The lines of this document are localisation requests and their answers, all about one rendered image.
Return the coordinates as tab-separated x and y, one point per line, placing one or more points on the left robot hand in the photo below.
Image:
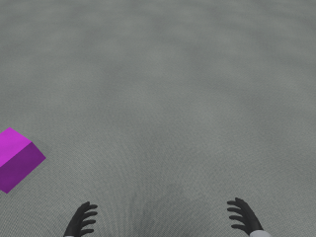
76	223

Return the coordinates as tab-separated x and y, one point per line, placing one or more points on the carton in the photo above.
18	157

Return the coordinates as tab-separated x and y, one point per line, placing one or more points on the right robot hand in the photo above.
250	220

